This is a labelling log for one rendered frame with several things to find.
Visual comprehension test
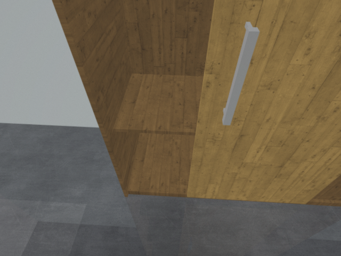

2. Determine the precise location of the handle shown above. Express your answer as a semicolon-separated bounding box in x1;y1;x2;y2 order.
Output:
222;22;260;125

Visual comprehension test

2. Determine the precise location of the wardrobe door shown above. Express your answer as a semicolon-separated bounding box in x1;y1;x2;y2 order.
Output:
312;175;341;201
187;0;341;204

